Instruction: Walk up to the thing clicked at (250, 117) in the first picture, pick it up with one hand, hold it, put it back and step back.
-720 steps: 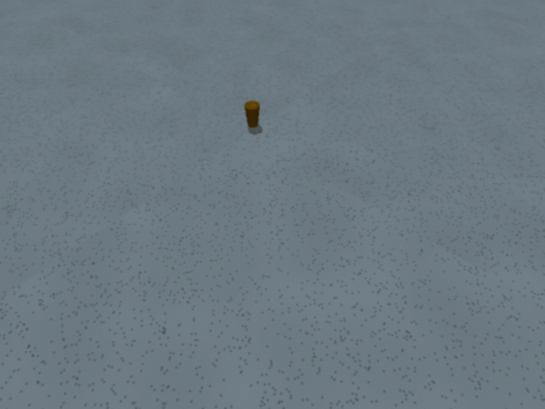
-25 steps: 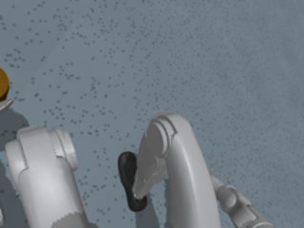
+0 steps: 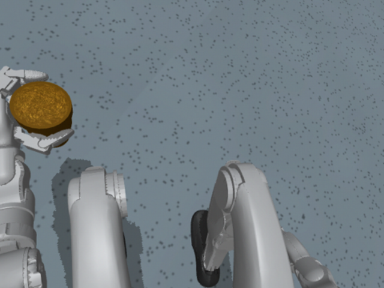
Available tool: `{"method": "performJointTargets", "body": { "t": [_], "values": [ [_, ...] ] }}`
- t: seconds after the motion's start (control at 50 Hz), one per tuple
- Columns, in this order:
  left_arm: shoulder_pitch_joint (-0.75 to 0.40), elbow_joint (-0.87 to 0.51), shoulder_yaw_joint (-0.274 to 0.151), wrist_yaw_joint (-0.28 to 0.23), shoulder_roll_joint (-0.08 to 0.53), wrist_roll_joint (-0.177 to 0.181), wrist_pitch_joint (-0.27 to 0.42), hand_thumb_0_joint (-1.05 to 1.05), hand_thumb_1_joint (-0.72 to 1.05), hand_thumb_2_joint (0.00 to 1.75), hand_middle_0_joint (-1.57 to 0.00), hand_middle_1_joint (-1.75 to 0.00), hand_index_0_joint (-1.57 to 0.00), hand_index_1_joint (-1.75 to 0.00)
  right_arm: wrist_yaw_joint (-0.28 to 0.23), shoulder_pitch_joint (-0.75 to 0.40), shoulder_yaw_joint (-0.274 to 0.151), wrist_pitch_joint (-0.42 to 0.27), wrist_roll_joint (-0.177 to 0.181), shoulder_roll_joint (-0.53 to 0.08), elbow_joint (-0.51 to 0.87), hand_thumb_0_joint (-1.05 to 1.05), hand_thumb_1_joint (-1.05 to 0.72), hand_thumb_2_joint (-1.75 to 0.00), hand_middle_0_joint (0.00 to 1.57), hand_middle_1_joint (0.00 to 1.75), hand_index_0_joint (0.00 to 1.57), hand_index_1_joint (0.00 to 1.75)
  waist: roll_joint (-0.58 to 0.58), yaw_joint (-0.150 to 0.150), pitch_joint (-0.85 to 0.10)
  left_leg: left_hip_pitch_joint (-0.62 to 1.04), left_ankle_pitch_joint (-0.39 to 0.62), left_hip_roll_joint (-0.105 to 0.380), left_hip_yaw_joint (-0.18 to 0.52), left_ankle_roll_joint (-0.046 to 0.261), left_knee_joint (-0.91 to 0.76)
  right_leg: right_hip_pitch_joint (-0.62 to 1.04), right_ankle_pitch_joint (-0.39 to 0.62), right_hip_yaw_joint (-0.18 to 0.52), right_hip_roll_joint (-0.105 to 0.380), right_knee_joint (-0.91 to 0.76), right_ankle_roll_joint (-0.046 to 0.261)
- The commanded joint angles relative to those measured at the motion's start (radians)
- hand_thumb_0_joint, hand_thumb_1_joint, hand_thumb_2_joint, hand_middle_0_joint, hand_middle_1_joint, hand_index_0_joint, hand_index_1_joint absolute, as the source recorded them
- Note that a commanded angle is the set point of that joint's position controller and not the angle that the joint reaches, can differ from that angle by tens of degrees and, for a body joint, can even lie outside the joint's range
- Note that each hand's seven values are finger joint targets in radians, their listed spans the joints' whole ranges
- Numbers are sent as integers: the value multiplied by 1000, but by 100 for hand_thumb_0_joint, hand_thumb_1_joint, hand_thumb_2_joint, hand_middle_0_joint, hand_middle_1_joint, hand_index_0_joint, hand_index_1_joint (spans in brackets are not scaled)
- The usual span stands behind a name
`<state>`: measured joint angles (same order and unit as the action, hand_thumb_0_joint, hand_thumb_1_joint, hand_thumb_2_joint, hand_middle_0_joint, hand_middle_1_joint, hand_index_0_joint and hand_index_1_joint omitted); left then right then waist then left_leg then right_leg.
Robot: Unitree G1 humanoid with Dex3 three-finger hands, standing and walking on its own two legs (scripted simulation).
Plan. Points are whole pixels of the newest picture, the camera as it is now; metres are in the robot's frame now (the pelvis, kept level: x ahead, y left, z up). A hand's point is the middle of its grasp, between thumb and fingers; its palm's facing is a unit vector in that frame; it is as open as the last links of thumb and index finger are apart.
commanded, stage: settle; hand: left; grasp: from the side
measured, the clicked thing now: (49, 121) +0.41 +0.27 -0.09
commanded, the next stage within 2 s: lift in 0.90 s
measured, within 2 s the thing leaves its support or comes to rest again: neither
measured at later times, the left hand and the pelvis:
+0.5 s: hand (38, 93) +0.42 +0.27 +0.00, palm faces +0.21 -0.98 -0.04, open 11.5 cm; pelvis +0.01 -0.01 +0.04, yaw +4 degrees
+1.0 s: hand (36, 84) +0.43 +0.26 +0.03, palm faces +0.22 -0.97 -0.05, open 11.6 cm; pelvis +0.01 -0.01 +0.06, yaw +6 degrees
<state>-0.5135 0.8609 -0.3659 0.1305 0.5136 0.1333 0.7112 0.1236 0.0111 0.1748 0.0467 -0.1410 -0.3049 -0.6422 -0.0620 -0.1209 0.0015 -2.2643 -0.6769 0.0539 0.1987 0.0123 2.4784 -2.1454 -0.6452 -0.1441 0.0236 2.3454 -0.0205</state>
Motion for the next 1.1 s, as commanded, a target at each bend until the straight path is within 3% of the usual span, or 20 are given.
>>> {"method": "performJointTargets", "body": {
  "t": [0.0,0.08,0.1,0.14,0.18,0.24,0.26,0.34,0.44,0.5,0.56,0.66,0.72,0.76,0.8,0.86,0.92,0.96,1.0,1.08],
  "values": [
    [-274,-217,-36,41,164,36,41,0,11,120,-124,-135,-123,-137,-31,105,-128,-7,27,-249,38,0,-90,-90,20,30,20,30,272,-22,-638,424,49,-22,-85,2,-330,261,115,-23,-60,-222,59],
    [-276,-211,-44,66,156,38,22,0,10,121,-124,-135,-124,-137,-43,121,-142,-8,37,-231,39,0,-90,-90,20,30,20,30,245,-12,-675,423,72,-26,-106,5,-338,312,124,-4,-51,-248,55],
    [-312,-267,-68,70,184,43,25,0,8,120,-124,-135,-123,-137,-46,128,-148,-9,38,-225,34,0,-90,-90,20,30,20,30,243,1,-710,428,83,-25,-110,8,-333,331,133,4,-51,-252,54],
    [-249,-187,-50,83,126,46,4,0,9,122,-124,-136,-124,-138,-48,132,-155,-11,45,-224,40,0,-90,-90,20,30,20,30,228,-4,-694,436,99,-27,-113,7,-350,327,139,2,-46,-256,54],
    [-288,-227,-81,81,163,44,2,0,7,122,-125,-136,-125,-138,-56,132,-164,-13,53,-221,43,0,-91,-90,20,30,20,30,234,10,-697,440,81,-27,-116,7,-364,307,116,8,-45,-266,57],
    [-290,-258,-78,91,145,43,-4,0,9,124,-128,-139,-127,-141,-59,151,-175,-15,55,-213,36,0,-91,-90,20,30,20,30,238,18,-736,476,116,-26,-123,4,-376,339,141,15,-41,-272,57],
    [-229,-175,-50,100,96,43,-20,0,8,125,-129,-140,-128,-142,-62,138,-177,-16,59,-213,47,0,-91,-90,20,30,20,30,207,4,-712,460,115,-28,-125,9,-377,339,142,16,-39,-285,53],
    [-309,-279,-90,96,146,39,-20,0,4,123,-129,-139,-128,-141,-69,154,-190,-19,62,-208,44,0,-92,-90,20,30,20,30,232,25,-761,495,133,-26,-133,8,-396,359,153,29,-35,-297,56],
    [-277,-198,-68,95,83,36,-36,0,4,124,-128,-139,-127,-141,-75,153,-197,-27,67,-197,36,0,-91,-90,20,30,20,30,194,12,-705,482,116,-27,-136,11,-416,347,135,34,-33,-320,55],
    [-334,-270,-80,90,114,29,-23,0,1,125,-129,-140,-128,-142,-76,165,-204,-28,61,-190,33,0,-92,-90,20,30,20,30,216,23,-754,511,121,-27,-146,11,-420,372,139,45,-32,-331,55],
    [-276,-170,-50,93,62,17,-39,0,4,125,-127,-138,-126,-141,-77,156,-207,-32,63,-191,36,0,-91,-90,20,30,20,30,185,12,-713,507,110,-29,-145,13,-439,354,125,43,-30,-344,56],
    [-345,-231,-77,80,103,13,-22,0,-2,126,-129,-140,-128,-143,-78,169,-208,-33,63,-183,35,0,-92,-90,20,30,20,30,207,27,-747,536,87,-30,-144,9,-469,364,95,45,-29,-352,59],
    [-328,-169,-42,91,43,18,-27,0,3,128,-129,-140,-128,-143,-78,168,-207,-39,66,-182,32,0,-91,-90,20,30,20,30,188,6,-707,525,77,-31,-143,10,-475,344,90,43,-28,-358,59],
    [-366,-209,-87,83,117,8,-19,0,1,128,-128,-140,-127,-142,-81,179,-212,-38,64,-188,26,0,-91,-90,20,30,20,30,210,25,-745,557,98,-30,-144,9,-477,352,105,49,-28,-357,61],
    [-338,-155,-35,88,44,8,-26,0,1,127,-127,-138,-126,-141,-78,176,-206,-37,65,-179,32,0,-91,-90,20,30,20,30,204,10,-731,554,100,-34,-143,8,-490,362,107,47,-23,-359,61],
    [-380,-178,-73,80,85,9,-20,0,5,128,-127,-138,-126,-141,-79,189,-211,-40,64,-180,25,0,-91,-90,20,30,20,30,192,15,-753,551,108,-35,-151,11,-481,373,115,54,-25,-368,58],
    [-383,-164,-53,84,61,8,-17,0,2,129,-127,-139,-126,-142,-79,187,-210,-39,64,-174,22,0,-91,-90,20,30,20,30,199,14,-742,556,94,-36,-153,10,-488,363,102,55,-25,-373,61],
    [-352,-112,-69,79,71,4,-21,0,4,128,-126,-137,-125,-140,-80,186,-212,-41,67,-177,25,0,-91,-90,20,30,20,30,171,20,-725,536,74,-37,-153,13,-497,364,82,55,-25,-381,60],
    [-415,-174,-65,80,76,4,-9,0,5,121,-129,-141,-132,-140,-79,196,-214,-42,64,-172,21,0,-95,-91,20,30,20,30,187,16,-747,551,69,-38,-155,12,-499,367,81,58,-27,-386,61],
    [-375,-164,-60,96,70,12,-14,0,-1,120,-130,-143,-133,-142,-81,198,-218,-46,68,-171,23,0,-95,-91,20,30,20,30,188,24,-776,558,96,-40,-169,15,-501,412,101,70,-25,-399,57]
  ]
}}
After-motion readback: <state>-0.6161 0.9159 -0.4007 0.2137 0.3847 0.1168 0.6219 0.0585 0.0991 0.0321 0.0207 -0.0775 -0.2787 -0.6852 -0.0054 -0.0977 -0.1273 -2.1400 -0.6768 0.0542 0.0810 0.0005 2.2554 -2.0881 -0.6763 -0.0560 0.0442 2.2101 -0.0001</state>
